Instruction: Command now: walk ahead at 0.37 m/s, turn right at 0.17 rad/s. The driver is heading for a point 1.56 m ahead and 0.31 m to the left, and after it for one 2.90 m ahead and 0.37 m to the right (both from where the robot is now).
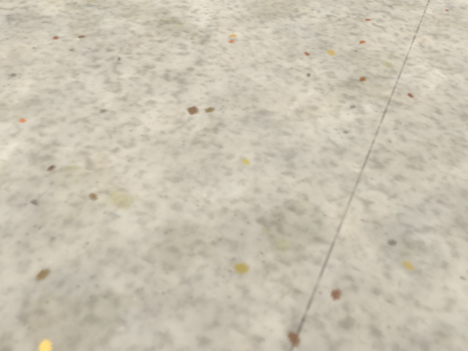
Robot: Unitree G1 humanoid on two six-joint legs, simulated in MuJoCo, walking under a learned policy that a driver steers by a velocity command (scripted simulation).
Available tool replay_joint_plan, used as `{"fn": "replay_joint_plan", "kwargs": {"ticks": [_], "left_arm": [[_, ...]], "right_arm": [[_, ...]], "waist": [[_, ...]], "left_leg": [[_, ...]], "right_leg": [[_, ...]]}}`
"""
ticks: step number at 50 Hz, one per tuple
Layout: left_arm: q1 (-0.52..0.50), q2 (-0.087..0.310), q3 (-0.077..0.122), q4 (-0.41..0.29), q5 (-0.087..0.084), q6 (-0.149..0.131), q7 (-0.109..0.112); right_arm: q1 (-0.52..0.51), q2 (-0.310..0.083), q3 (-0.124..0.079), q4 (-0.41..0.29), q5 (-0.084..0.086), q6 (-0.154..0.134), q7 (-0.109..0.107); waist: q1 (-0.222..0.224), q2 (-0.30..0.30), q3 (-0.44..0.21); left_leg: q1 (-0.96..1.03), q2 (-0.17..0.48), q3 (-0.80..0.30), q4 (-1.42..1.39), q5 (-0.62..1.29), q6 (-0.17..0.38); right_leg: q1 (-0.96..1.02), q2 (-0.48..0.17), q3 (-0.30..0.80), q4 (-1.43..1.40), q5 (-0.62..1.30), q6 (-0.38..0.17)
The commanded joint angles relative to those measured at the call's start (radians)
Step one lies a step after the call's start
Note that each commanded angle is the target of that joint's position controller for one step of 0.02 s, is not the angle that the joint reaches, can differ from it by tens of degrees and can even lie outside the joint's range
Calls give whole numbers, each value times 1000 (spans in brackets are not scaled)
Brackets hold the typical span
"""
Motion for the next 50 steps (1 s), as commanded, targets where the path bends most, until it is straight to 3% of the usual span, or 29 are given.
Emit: {"fn": "replay_joint_plan", "kwargs": {"ticks": [1, 5, 8, 10, 12, 13, 14, 15, 16, 17, 18, 19, 20, 22, 25, 28, 30, 34, 35, 36, 37, 38, 39, 40, 41, 42, 43, 46, 50], "left_arm": [[-110, 62, 7, -73, 2, -19, -7], [-253, 17, -18, -107, -2, -29, -14], [-285, 9, -27, -121, -11, -39, -13], [-235, 24, -23, -114, -16, -49, 0], [-54, 55, -8, -55, -13, -66, 24], [94, 116, 13, -19, 7, -80, 42], [226, 221, 36, -19, 27, -81, 59], [200, 223, 36, -11, 7, -70, 60], [104, 141, 14, -27, -6, -68, 57], [34, 73, -2, -36, -15, -74, 53], [-1, 30, -15, -40, -18, -79, 53], [-8, 12, -22, -34, -21, -84, 57], [-14, 10, -24, -32, -22, -89, 59], [1, 25, -19, -23, -28, -99, 61], [2, 27, -16, -12, -33, -91, 73], [-1, 28, -16, -1, -34, -77, 79], [17, 49, -8, 10, -35, -72, 79], [33, 89, 12, 19, -39, -49, 82], [31, 92, 14, 19, -40, -40, 83], [42, 95, 16, 21, -40, -33, 81], [92, 65, 7, -10, -33, -29, 76], [106, 16, -4, -62, -34, -10, 69], [66, 36, -2, -42, -3, 9, 69], [40, 27, -7, -56, -21, 12, 70], [-6, 39, -5, -53, -20, 9, 74], [-20, 52, 1, -60, -11, 12, 76], [12, 49, 1, -46, -4, 21, 74], [58, 18, -5, -31, -17, 38, 68], [0, 12, -8, -44, -20, 47, 71]], "right_arm": [[25, -144, -42, -21, 7, -34, 6], [99, -134, -41, 26, 8, -38, 9], [129, -157, -45, 53, 3, -36, 9], [116, -175, -50, 58, 4, -33, 7], [79, -178, -49, 59, 14, -32, 7], [61, -152, -41, 44, 24, -38, 10], [77, -37, -12, -11, 44, -41, 14], [96, -100, -31, -6, 27, -25, 1], [80, -123, -41, 9, 17, -12, -1], [62, -93, -37, 21, 16, -6, 6], [62, -77, -38, 32, 13, 4, 9], [67, -81, -44, 36, 0, 17, 14], [79, -74, -46, 42, -7, 30, 19], [59, -59, -49, 26, -4, 42, 28], [-33, -45, -44, -17, -11, 53, 41], [-127, -17, -26, -59, -13, 54, 56], [-166, -18, -22, -81, -16, 54, 62], [-163, -59, -34, -112, -24, 51, 56], [-118, -68, -39, -105, -27, 43, 50], [-36, -85, -47, -85, -35, 28, 38], [27, -203, -76, -93, -38, 17, 22], [25, -307, -105, -105, 3, 32, 15], [49, -256, -98, -100, 45, 45, 13], [-30, -222, -90, -114, 31, 60, 2], [-110, -160, -72, -122, 20, 73, -5], [-167, -131, -62, -133, 22, 78, -10], [-188, -116, -57, -136, 12, 78, -9], [-162, -139, -63, -127, 3, 60, 3], [-145, -138, -62, -116, -7, 65, 5]], "waist": [[-20, 168, 103], [-70, 171, 116], [-65, 186, 112], [-27, 186, 89], [74, 135, 12], [142, 59, -97], [175, -150, -254], [139, -156, -224], [86, -52, -90], [57, -14, -8], [31, -22, 20], [11, -52, 28], [-3, -59, 18], [-19, -60, -5], [-15, -63, 19], [5, -68, 30], [21, -62, 16], [20, -51, -9], [0, -28, -37], [-46, 42, -89], [-56, 208, -180], [-22, 330, -262], [-48, 122, -258], [-31, 159, -169], [-4, 101, -47], [23, 125, -6], [39, 136, -15], [44, 113, -78], [8, 174, -62]], "left_leg": [[98, 231, -247, -206, -134, 137], [88, 222, -188, -190, 25, 147], [43, 228, -182, -122, 225, 145], [2, 248, -205, -67, 339, 133], [-72, 202, -167, 120, 487, 92], [-192, 136, -110, 337, 396, 63], [-458, 15, -13, 664, -52, 16], [-539, -19, -28, 824, -285, 25], [-541, 41, -67, 874, -227, 34], [-520, 71, -56, 859, -172, 25], [-484, 90, -43, 827, -147, 13], [-458, 94, -29, 817, -138, -1], [-440, 81, -11, 836, -122, -14], [-454, 65, 0, 836, -71, -27], [-515, 70, 26, 748, 15, -47], [-452, 70, 70, 543, 116, -44], [-395, 58, 95, 439, 133, -28], [-314, 19, 122, 330, 5, 30], [-254, -3, 126, 271, 10, 50], [-130, -12, 99, 158, 155, 77], [73, 214, -181, 152, 564, 143], [195, 444, -572, 110, 877, 362], [172, 408, -482, 115, 795, 357], [64, 380, -444, 59, 526, 356], [-56, 301, -366, 1, 346, 287], [-131, 236, -315, -14, 285, 233], [-171, 194, -269, -9, 326, 210], [-171, 178, -231, -1, 361, 194], [-180, 176, -274, -50, 53, 181]], "right_leg": [[-245, -66, -52, -45, 53, 23], [-183, -111, -145, -249, 76, 41], [-50, -82, -181, -377, 30, 26], [86, -60, -186, -434, 20, -1], [374, -32, -176, -565, 83, -36], [607, -142, -66, -589, 29, -68], [872, -461, 324, -672, -234, -133], [733, -550, 543, -765, -196, -182], [611, -507, 401, -747, -78, -179], [512, -451, 237, -748, 152, -169], [452, -399, 108, -752, 334, -142], [416, -365, 24, -745, 489, -129], [402, -345, -42, -733, 632, -132], [409, -341, -116, -721, 793, -134], [409, -334, -195, -735, 786, -147], [386, -306, -279, -716, 734, -142], [404, -317, -295, -680, 736, -140], [460, -352, -293, -510, 800, -124], [458, -340, -305, -396, 789, -111], [415, -299, -332, -217, 691, -70], [220, -226, -348, 65, 232, -12], [-40, -6, -255, 308, -456, 31], [-55, -89, -96, 348, -413, 37], [-96, -92, -99, 339, -341, 41], [-97, -127, -91, 251, -250, 44], [-62, -136, -92, 171, -197, 46], [-9, -121, -109, 150, -165, 51], [53, -98, -120, 67, -153, 54], [70, -101, -114, -76, -136, 45]]}}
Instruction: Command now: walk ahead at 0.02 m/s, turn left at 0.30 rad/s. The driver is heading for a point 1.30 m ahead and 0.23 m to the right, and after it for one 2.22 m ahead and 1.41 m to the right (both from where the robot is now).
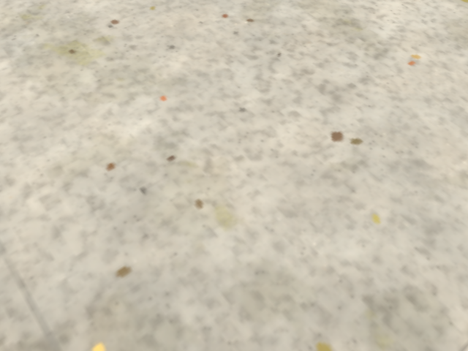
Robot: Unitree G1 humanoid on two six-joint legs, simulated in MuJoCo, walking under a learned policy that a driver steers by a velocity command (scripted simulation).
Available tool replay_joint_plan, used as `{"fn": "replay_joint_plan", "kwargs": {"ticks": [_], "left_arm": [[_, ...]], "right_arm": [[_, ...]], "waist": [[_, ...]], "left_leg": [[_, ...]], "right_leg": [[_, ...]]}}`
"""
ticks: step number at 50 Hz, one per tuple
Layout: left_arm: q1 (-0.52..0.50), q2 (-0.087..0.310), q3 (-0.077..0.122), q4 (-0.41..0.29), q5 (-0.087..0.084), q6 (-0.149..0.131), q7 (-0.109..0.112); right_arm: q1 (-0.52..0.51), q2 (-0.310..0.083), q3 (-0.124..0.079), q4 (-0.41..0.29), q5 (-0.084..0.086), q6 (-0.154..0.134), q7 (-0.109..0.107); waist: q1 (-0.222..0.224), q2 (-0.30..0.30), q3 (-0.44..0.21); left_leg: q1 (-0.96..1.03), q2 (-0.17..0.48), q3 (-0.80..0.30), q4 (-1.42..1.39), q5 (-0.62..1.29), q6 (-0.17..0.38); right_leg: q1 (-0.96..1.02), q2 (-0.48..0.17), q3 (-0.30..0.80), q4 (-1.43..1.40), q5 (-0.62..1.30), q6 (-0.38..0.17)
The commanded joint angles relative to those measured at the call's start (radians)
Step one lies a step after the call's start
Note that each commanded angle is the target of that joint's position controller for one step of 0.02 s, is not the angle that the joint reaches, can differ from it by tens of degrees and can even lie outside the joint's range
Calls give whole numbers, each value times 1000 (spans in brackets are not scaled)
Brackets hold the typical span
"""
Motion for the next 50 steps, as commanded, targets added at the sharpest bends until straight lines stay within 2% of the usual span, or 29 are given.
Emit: {"fn": "replay_joint_plan", "kwargs": {"ticks": [1, 5, 8, 9, 10, 11, 12, 13, 15, 18, 19, 20, 21, 22, 23, 24, 27, 29, 30, 31, 32, 33, 34, 35, 38, 41, 44, 47, 50], "left_arm": [[52, 66, 16, -36, -3, 2, 2], [61, 63, 14, -30, -13, -8, 8], [143, 40, 7, -3, -13, -29, 17], [131, 72, 8, -11, 0, -42, 22], [83, 145, 16, -35, 13, -52, 23], [30, 132, 13, -34, 8, -58, 14], [-5, 87, -1, -36, 4, -66, 10], [-21, 74, -6, -29, -1, -72, 11], [-10, 85, -7, -13, -9, -77, 16], [48, 95, -2, 22, -16, -72, 16], [55, 95, 0, 28, -18, -70, 16], [70, 77, -5, 32, -14, -71, 12], [102, 82, 1, 40, -9, -70, 4], [102, 85, 6, 54, -16, -62, 0], [77, 119, 17, 58, -7, -50, -2], [80, 126, 24, 55, -6, -43, -5], [130, 154, 43, 78, -7, -52, -11], [86, 145, 46, 75, -11, -66, -21], [36, 132, 45, 65, -14, -71, -27], [-48, 96, 37, 36, -16, -75, -30], [-118, 30, 20, -7, -19, -88, -36], [-131, 72, 30, -25, 2, -97, -37], [-103, 100, 40, -2, 10, -100, -37], [-51, 81, 37, 25, -1, -103, -45], [-36, 65, 33, 51, 1, -93, -64], [-86, 44, 26, 34, 4, -81, -70], [-191, 21, 9, -10, 6, -80, -77], [-260, 15, -3, -47, 6, -78, -84], [-170, 46, 10, -30, 8, -80, -75]], "right_arm": [[11, -129, -31, -51, -9, -7, -1], [7, -128, -28, -38, -15, 1, 2], [-4, -112, -17, -21, 3, 5, -10], [19, -75, -5, -18, 6, 0, -13], [33, -18, 11, -29, 21, -6, -11], [-13, -69, -2, -27, 6, -6, -13], [-5, -72, -5, -14, 2, -5, -9], [8, -60, -3, 4, 4, -6, -6], [21, -53, 0, 25, -1, -7, -6], [20, -23, 16, 55, 11, -13, -19], [14, -32, 17, 64, 11, -16, -24], [24, -47, 19, 77, 3, -19, -28], [31, -76, 15, 90, -8, -22, -31], [32, -91, 3, 115, 5, -17, -26], [39, -65, 8, 115, -2, -18, -19], [21, -61, 11, 109, -7, -21, -14], [-25, -29, 21, 89, -16, -50, -3], [17, -24, 21, 101, -10, -73, 5], [92, -27, 19, 129, -5, -84, 7], [210, -68, 6, 171, -2, -94, 2], [326, -155, -18, 207, -1, -104, -7], [378, -196, -30, 226, -3, -105, -6], [324, -150, -19, 216, -11, -104, -9], [269, -124, -13, 197, -15, -108, -11], [225, -73, 4, 199, -12, -125, -18], [272, -54, 14, 230, -3, -133, -20], [255, -55, 21, 236, -4, -136, -21], [276, -77, 21, 258, -2, -139, -25], [260, -113, 15, 268, 0, -135, -34]], "waist": [[-7, 151, -133], [-17, 153, -113], [31, 117, -96], [15, 34, -85], [-14, -138, -89], [-5, -159, -35], [-24, -121, -34], [-32, -115, -38], [-25, -142, -62], [-4, -107, -115], [1, -96, -124], [11, -79, -158], [37, -55, -142], [37, 9, -84], [19, -32, -18], [29, -32, 35], [44, -78, 94], [7, -72, 72], [-36, -63, 57], [-97, 18, 53], [-133, 225, 56], [-139, 264, 90], [-91, 126, 91], [-51, 87, 58], [-25, 107, 17], [-27, 105, 26], [-36, 111, 56], [-46, 123, 76], [13, 133, 13]], "left_leg": [[64, 243, -260, -188, -129, 136], [48, 257, -303, -168, -155, 126], [-12, 233, -309, -105, -136, 65], [-53, 187, -279, -50, -189, 9], [-107, 63, -138, 73, -252, -45], [-12, 14, -50, 162, -329, -59], [52, 40, -54, 214, -304, -63], [67, 41, -45, 220, -269, -65], [60, 48, -16, 187, -241, -75], [121, 62, 7, -10, -134, -94], [174, 83, -18, -71, -33, -94], [250, 118, -55, -81, 5, -93], [292, 144, -69, -31, -16, -85], [198, 98, -42, 23, -218, -52], [94, 76, -38, 27, -372, -32], [8, 74, -35, 46, -434, -19], [-90, 75, 66, 173, -322, -13], [41, 91, 70, 111, -282, 3], [185, 85, 59, 30, -275, 19], [311, 132, -69, -79, -358, 50], [437, 307, -411, -257, -578, 120], [502, 457, -618, -325, -485, 179], [489, 446, -546, -285, -362, 181], [478, 413, -452, -278, -282, 154], [450, 328, -218, -313, -62, 84], [436, 309, -73, -307, 176, 62], [366, 287, 32, -324, 247, 54], [349, 311, 89, -323, 345, 48], [413, 331, 157, -132, 797, 24]], "right_leg": [[78, 17, -24, -86, 16, -7], [173, 48, -44, -242, -17, -33], [351, 60, -55, -565, 115, -76], [385, -36, 65, -679, 107, -97], [365, -234, 320, -788, 51, -163], [187, -308, 358, -792, 169, -229], [169, -268, 296, -775, 241, -234], [186, -221, 231, -750, 301, -215], [293, -159, 147, -678, 513, -188], [417, -135, 106, -580, 733, -170], [410, -124, 108, -572, 686, -145], [379, -111, 117, -600, 485, -121], [321, -76, 115, -625, 264, -116], [301, -20, 85, -653, -1, -128], [293, -29, 109, -656, -195, -144], [285, -64, 160, -684, -307, -168], [309, -226, 365, -800, -416, -264], [231, -217, 329, -793, -335, -259], [144, -168, 256, -743, -292, -231], [29, -80, 142, -603, -227, -184], [-147, 69, -41, -310, -87, -120], [-300, 91, -71, -132, -128, -117], [-310, 42, -12, -32, -88, -123], [-283, 22, 5, 4, -22, -127], [-230, 10, 8, 37, 118, -108], [-258, 23, -9, 26, 191, -85], [-206, 16, -70, -134, 282, -72], [-101, 19, -142, -293, 308, -105], [52, 84, -194, -349, 252, -171]]}}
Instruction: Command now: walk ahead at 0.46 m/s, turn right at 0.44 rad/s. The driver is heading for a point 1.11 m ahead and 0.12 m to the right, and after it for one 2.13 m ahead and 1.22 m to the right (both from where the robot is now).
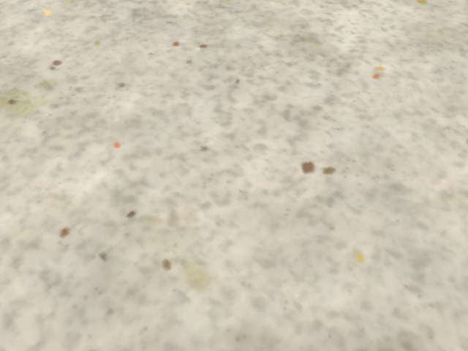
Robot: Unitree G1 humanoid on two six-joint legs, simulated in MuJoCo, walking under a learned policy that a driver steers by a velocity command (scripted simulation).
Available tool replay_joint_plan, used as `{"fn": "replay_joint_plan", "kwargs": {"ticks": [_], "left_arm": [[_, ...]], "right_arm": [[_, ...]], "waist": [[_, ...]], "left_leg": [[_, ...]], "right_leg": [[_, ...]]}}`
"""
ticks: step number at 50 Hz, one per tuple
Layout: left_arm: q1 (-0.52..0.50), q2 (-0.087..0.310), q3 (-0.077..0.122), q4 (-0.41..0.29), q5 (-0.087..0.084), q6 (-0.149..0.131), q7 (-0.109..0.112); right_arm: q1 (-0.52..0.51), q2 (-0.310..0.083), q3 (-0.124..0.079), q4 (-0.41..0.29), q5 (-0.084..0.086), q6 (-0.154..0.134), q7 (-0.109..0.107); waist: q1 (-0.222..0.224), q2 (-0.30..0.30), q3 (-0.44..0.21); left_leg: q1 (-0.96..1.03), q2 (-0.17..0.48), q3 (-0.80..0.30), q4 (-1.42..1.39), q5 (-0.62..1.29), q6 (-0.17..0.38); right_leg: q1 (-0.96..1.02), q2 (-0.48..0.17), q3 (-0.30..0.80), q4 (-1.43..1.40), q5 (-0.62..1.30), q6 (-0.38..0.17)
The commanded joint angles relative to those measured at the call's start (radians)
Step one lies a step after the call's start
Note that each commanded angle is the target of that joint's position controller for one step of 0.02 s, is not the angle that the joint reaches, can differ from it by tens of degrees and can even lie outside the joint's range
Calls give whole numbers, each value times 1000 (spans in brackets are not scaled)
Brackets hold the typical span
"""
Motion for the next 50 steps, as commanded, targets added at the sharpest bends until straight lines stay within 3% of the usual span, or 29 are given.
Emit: {"fn": "replay_joint_plan", "kwargs": {"ticks": [1, 2, 3, 4, 5, 6, 7, 8, 9, 12, 14, 18, 21, 25, 26, 28, 29, 30, 31, 32, 33, 34, 35, 36, 38, 41, 46, 50], "left_arm": [[82, 91, 27, -34, 1, -18, 8], [228, 116, 42, 14, 4, -24, 13], [370, 171, 67, 57, 15, -26, 24], [400, 274, 93, 46, 20, -22, 39], [389, 279, 97, 45, -21, -10, 35], [310, 251, 92, 48, -27, -8, 40], [263, 194, 80, 43, -28, -11, 42], [227, 164, 72, 42, -24, -18, 45], [209, 144, 65, 44, -28, -25, 49], [237, 148, 63, 52, -34, -50, 48], [273, 166, 67, 56, -35, -52, 50], [372, 165, 68, 68, -35, -47, 51], [439, 148, 60, 86, -33, -49, 59], [499, 145, 50, 107, -18, -52, 74], [498, 153, 50, 109, -15, -53, 78], [453, 172, 51, 104, -12, -56, 83], [440, 184, 52, 105, -11, -60, 82], [428, 188, 51, 108, -12, -63, 75], [419, 165, 43, 93, -18, -70, 68], [533, 68, 24, 75, -57, -71, 62], [543, 136, 36, 92, -36, -67, 67], [450, 153, 41, 82, -15, -62, 67], [375, 135, 35, 66, -8, -64, 59], [344, 120, 33, 58, -7, -59, 52], [358, 97, 28, 61, 8, -38, 38], [311, 77, 21, 47, 12, -25, 26], [73, 50, 0, -31, 4, -28, 17], [-57, 46, -11, -66, -5, -32, 20]], "right_arm": [[2, -190, -36, -26, -1, 1, -13], [-8, -202, -39, -32, -1, 9, -15], [-17, -202, -38, -51, -2, 10, -12], [23, -83, -17, -106, 10, 4, 7], [-46, -161, -37, -142, 9, -7, 15], [-137, -173, -40, -174, 8, -16, 21], [-164, -166, -35, -183, 7, -27, 23], [-167, -151, -35, -178, 0, -24, 20], [-153, -141, -33, -182, -16, -6, 20], [-152, -113, -29, -198, -32, 41, 28], [-238, -112, -29, -235, -33, 52, 31], [-402, -118, -28, -296, -26, 56, 36], [-479, -110, -21, -321, -21, 51, 46], [-581, -107, -9, -364, -13, 39, 55], [-583, -113, -10, -371, -11, 35, 55], [-498, -136, -18, -353, -8, 28, 50], [-410, -158, -29, -326, -6, 24, 41], [-267, -180, -41, -283, -4, 15, 28], [-108, -223, -55, -254, -20, 5, 12], [1, -331, -83, -247, -44, 9, 3], [-26, -285, -82, -226, -15, 25, 17], [-130, -215, -67, -241, 3, 28, 22], [-195, -156, -53, -248, 3, 24, 27], [-212, -131, -45, -240, -2, 19, 27], [-191, -117, -37, -207, 3, 5, 26], [-132, -137, -44, -167, 14, -14, 32], [-55, -135, -41, -122, 18, -9, 33], [23, -151, -43, -87, 16, -7, 26]], "waist": [[102, 131, -33], [160, 125, -114], [221, 79, -185], [167, -159, -286], [178, -132, -362], [144, -65, -192], [117, 10, -97], [76, 54, -42], [40, 48, -29], [17, 20, -46], [37, 6, -18], [102, -17, 1], [141, -28, -6], [174, -43, 11], [168, -49, 12], [111, -64, -4], [74, -71, -45], [6, -47, -117], [-63, -8, -222], [-40, 209, -383], [-18, 200, -368], [17, 92, -177], [27, 28, -92], [46, 40, -45], [80, 91, -34], [88, 91, -26], [43, 85, 18], [0, 86, 22]], "left_leg": [[-105, 258, 25, 288, 1188, 88], [-156, 251, 44, 483, 1156, 75], [-336, 224, 56, 739, 923, 58], [-695, 67, 63, 1150, 117, 13], [-843, -23, -135, 1311, -100, 15], [-928, 51, -175, 1286, 6, 26], [-895, 92, -159, 1198, 85, 26], [-833, 120, -160, 1118, 103, 19], [-768, 135, -164, 1064, 95, 2], [-723, 142, -139, 955, 98, -37], [-777, 145, -122, 865, 176, -61], [-878, 131, -118, 673, 344, -82], [-888, 110, -105, 568, 415, -68], [-873, 73, -76, 450, 391, -31], [-848, 64, -78, 422, 370, -15], [-693, 31, -75, 352, 301, 23], [-570, -4, -63, 337, 253, 43], [-396, -15, -57, 280, 273, 69], [-147, 111, -181, 279, 225, 113], [155, 405, -626, 265, 155, 244], [113, 457, -868, 133, 124, 288], [-54, 410, -725, 111, 58, 268], [-179, 360, -591, 81, 114, 243], [-254, 310, -492, 55, 198, 214], [-329, 250, -377, 23, 328, 184], [-326, 231, -303, -17, 434, 197], [-306, 172, -193, -51, 537, 170], [-241, 192, -189, -25, 605, 157]], "right_leg": [[239, 89, -68, -42, -57, -66], [413, 115, -57, -95, -49, -93], [637, 47, 64, -129, -120, -135], [892, -266, 570, -193, -231, -266], [917, -347, 929, -381, -254, -339], [798, -312, 759, -401, -260, -301], [644, -281, 639, -423, -157, -266], [526, -228, 553, -437, -39, -229], [441, -181, 485, -445, 59, -210], [367, -124, 391, -458, 169, -205], [353, -103, 383, -482, 121, -192], [451, -92, 401, -480, 150, -142], [546, -93, 384, -454, 256, -110], [656, -124, 386, -413, 406, -110], [675, -139, 391, -400, 442, -108], [665, -146, 372, -341, 596, -79], [658, -138, 359, -255, 739, -64], [634, -103, 323, -94, 782, -48], [485, -68, 300, 128, 575, -35], [185, 84, 201, 504, 29, 17], [43, 127, 205, 633, -375, 12], [-10, 62, 224, 658, -286, 8], [-3, 26, 219, 607, -220, 8], [15, -3, 205, 558, -197, 8], [71, -27, 181, 494, -179, 25], [19, -50, 138, 434, -127, 47], [-33, -76, 63, 157, 59, 81], [24, -47, 34, -16, 124, 71]]}}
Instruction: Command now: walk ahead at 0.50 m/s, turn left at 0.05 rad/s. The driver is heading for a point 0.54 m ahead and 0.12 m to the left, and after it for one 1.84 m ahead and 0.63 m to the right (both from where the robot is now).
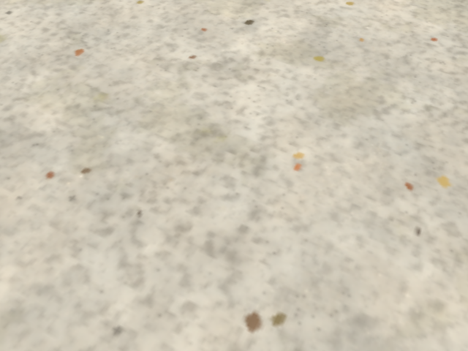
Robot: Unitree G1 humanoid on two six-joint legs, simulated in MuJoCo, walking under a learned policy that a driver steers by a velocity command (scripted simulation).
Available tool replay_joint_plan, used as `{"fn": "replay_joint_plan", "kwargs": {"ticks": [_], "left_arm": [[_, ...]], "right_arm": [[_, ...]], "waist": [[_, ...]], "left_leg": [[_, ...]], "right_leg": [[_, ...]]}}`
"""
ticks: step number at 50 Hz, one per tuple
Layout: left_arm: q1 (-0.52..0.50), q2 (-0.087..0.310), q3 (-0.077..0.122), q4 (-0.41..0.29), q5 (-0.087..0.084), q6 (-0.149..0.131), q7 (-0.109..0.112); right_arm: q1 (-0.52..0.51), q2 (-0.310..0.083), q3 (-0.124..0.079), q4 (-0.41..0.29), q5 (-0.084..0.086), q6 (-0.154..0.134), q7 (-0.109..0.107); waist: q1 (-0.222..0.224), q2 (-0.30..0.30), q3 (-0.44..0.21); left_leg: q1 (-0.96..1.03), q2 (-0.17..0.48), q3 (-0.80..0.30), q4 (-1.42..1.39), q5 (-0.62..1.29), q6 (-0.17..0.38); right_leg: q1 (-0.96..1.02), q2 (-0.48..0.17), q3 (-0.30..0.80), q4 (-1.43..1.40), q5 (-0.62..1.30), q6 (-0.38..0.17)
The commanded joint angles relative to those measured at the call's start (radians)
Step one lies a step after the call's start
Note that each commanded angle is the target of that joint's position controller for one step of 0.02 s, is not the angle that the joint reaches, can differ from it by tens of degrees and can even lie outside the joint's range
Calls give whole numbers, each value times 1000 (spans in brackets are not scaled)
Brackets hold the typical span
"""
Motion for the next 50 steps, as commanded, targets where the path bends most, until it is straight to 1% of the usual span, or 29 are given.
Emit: {"fn": "replay_joint_plan", "kwargs": {"ticks": [1, 4, 5, 6, 7, 8, 9, 10, 11, 12, 13, 14, 16, 18, 23, 28, 31, 32, 33, 34, 35, 36, 37, 38, 39, 41, 43, 45, 50], "left_arm": [[-129, 47, 2, -92, -5, -16, 4], [-106, 71, 10, -94, -5, -29, 13], [-41, 85, 17, -74, -4, -36, 19], [90, 106, 28, -31, 1, -47, 28], [250, 159, 46, 8, 21, -60, 43], [358, 267, 74, 8, 46, -59, 55], [333, 242, 75, 7, 16, -41, 49], [245, 168, 56, -4, 1, -36, 45], [174, 111, 43, -12, -5, -40, 42], [146, 81, 36, -10, -6, -47, 43], [141, 59, 30, 2, -11, -54, 46], [145, 70, 32, 8, -12, -63, 48], [174, 74, 38, 24, -21, -82, 47], [201, 82, 43, 39, -21, -90, 49], [255, 81, 43, 74, -16, -86, 50], [335, 120, 52, 110, -13, -71, 62], [337, 154, 60, 119, -9, -50, 71], [334, 171, 64, 120, -8, -40, 72], [350, 172, 63, 126, -9, -31, 70], [346, 152, 53, 118, -12, -28, 65], [406, 21, 19, 67, -39, -33, 43], [349, 100, 42, 56, -36, -36, 41], [227, 114, 49, 29, -37, -38, 41], [219, 90, 40, 34, -46, -48, 38], [245, 80, 42, 60, -40, -43, 36], [324, 62, 43, 104, -9, -7, 28], [324, 49, 48, 111, -10, 11, 16], [263, 40, 50, 98, -15, 19, 10], [98, 29, 43, 49, -13, 14, 2]], "right_arm": [[54, -146, -27, -21, -2, -8, -10], [41, -170, -32, -14, -11, 1, -21], [25, -179, -35, -16, -11, 3, -23], [11, -180, -34, -16, -6, 5, -21], [1, -160, -28, -32, 3, 3, -17], [79, -49, -4, -74, 38, 2, -13], [87, -121, -25, -62, 21, 15, -24], [25, -155, -41, -62, 3, 25, -25], [-21, -128, -38, -70, 0, 27, -15], [-38, -108, -38, -71, -5, 35, -8], [-41, -100, -41, -69, -20, 50, 2], [-18, -81, -39, -69, -24, 63, 10], [-63, -71, -41, -88, -26, 78, 20], [-129, -71, -42, -113, -27, 84, 27], [-305, -49, -27, -182, -23, 80, 45], [-444, -58, -17, -247, -32, 78, 58], [-408, -80, -27, -248, -36, 80, 50], [-343, -94, -36, -233, -36, 78, 45], [-236, -112, -48, -197, -44, 69, 37], [-69, -150, -68, -140, -57, 58, 23], [6, -260, -92, -126, -68, 51, 7], [38, -281, -96, -134, -30, 62, -2], [-43, -262, -90, -126, -16, 65, -12], [-106, -204, -73, -125, -16, 55, -14], [-152, -157, -59, -121, -19, 42, -14], [-190, -101, -40, -111, -12, 17, -15], [-157, -112, -41, -89, -9, -4, -15], [-126, -123, -43, -73, -9, -14, -15], [-72, -100, -30, -47, -10, -19, -24]], "waist": [[-7, 112, 41], [27, 115, 28], [58, 118, -2], [117, 93, -70], [179, 50, -176], [175, -139, -345], [160, -134, -364], [121, -36, -200], [99, -14, -94], [78, -28, -42], [53, -35, -5], [36, -67, -15], [28, -37, 0], [30, -17, 12], [56, -20, 46], [94, -17, 67], [63, -46, 22], [33, -55, -19], [-6, -45, -82], [-83, 12, -167], [-57, 242, -299], [-76, 162, -361], [-61, 69, -196], [-23, 57, -97], [22, 34, -44], [73, 85, -21], [86, 91, -13], [75, 104, 13], [40, 111, 63]], "left_leg": [[-34, 267, -147, -27, 472, 111], [31, 298, -185, 68, 601, 102], [27, 289, -185, 140, 691, 90], [-9, 254, -160, 287, 722, 73], [-159, 205, -131, 497, 552, 54], [-481, 74, -41, 849, 52, 8], [-604, 34, -73, 1001, -307, 16], [-642, 96, -113, 1036, -231, 24], [-635, 132, -110, 1005, -157, 21], [-605, 157, -104, 969, -117, 17], [-573, 171, -102, 947, -91, 11], [-549, 172, -91, 948, -76, 1], [-587, 183, -85, 946, -25, -12], [-657, 194, -78, 917, 45, -23], [-678, 183, -21, 669, 217, -32], [-640, 154, 65, 479, 176, 18], [-530, 75, 118, 436, 23, 74], [-453, 38, 128, 421, -30, 98], [-307, 5, 109, 363, -39, 124], [-47, 45, 18, 282, -4, 161], [335, 390, -452, 257, -45, 282], [333, 518, -759, 94, 15, 329], [214, 471, -536, 89, 101, 278], [55, 432, -399, 67, 199, 233], [-47, 378, -287, 40, 263, 174], [-159, 316, -153, -5, 294, 108], [-152, 295, -90, -24, 371, 86], [-129, 286, -33, -47, 385, 60], [-60, 276, 63, -72, 417, 37]], "right_leg": [[52, 41, -42, -93, 33, -6], [120, 67, -26, -161, -65, -33], [218, 91, -29, -195, -102, -45], [397, 109, -37, -265, -79, -66], [651, 4, 63, -273, -92, -103], [975, -308, 447, -296, -173, -198], [927, -381, 655, -400, -220, -240], [784, -327, 524, -429, -294, -213], [650, -282, 398, -478, -266, -189], [564, -237, 297, -516, -215, -157], [495, -188, 208, -543, -163, -119], [471, -195, 168, -552, -115, -125], [467, -188, 98, -579, -35, -134], [494, -180, 32, -592, 21, -135], [523, -141, -119, -582, 138, -120], [659, -187, -188, -533, 282, -109], [737, -198, -237, -366, 669, -92], [746, -199, -247, -246, 780, -91], [705, -195, -247, -82, 759, -89], [544, -171, -256, 150, 554, -66], [119, -42, -247, 522, -200, -15], [-12, 81, -70, 704, -493, -1], [-85, 20, 10, 702, -376, -16], [-42, -3, 29, 625, -305, -26], [22, -26, 46, 542, -272, -31], [133, -31, 58, 465, -229, -25], [113, -16, 58, 442, -185, -23], [39, -17, 56, 401, -113, -19], [-61, -5, 18, 190, 42, -16]]}}
Keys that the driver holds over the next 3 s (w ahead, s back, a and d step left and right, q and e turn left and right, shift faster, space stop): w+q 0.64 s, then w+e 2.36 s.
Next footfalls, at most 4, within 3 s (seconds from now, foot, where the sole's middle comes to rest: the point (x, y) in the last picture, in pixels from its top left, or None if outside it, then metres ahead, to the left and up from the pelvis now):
0.14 right None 0.25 -0.11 -0.78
0.68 left None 0.47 0.14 -0.78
1.24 right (202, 252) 0.79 0.08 -0.78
1.76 left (160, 173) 1.12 0.23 -0.78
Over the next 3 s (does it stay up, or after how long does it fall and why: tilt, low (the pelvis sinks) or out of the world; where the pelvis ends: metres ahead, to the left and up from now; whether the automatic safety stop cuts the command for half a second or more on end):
stays up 1.51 -0.16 0.00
